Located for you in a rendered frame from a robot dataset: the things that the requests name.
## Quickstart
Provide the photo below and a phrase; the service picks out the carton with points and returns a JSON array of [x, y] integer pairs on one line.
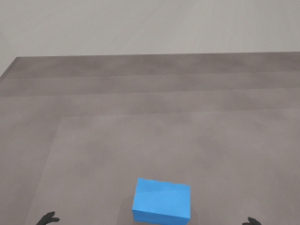
[[160, 202]]

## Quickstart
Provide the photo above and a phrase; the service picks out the left robot hand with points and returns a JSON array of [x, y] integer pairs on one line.
[[48, 218]]

